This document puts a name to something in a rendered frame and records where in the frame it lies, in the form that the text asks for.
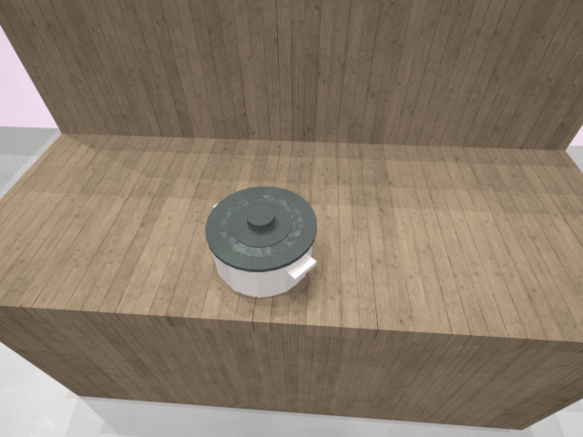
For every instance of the table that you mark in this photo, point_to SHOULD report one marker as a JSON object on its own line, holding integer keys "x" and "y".
{"x": 428, "y": 136}

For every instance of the knob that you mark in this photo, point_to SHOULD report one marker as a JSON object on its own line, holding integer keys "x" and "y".
{"x": 260, "y": 217}

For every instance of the pot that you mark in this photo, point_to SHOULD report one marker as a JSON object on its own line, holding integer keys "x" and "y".
{"x": 269, "y": 283}

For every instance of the lid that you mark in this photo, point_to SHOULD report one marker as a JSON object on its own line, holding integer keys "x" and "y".
{"x": 237, "y": 245}

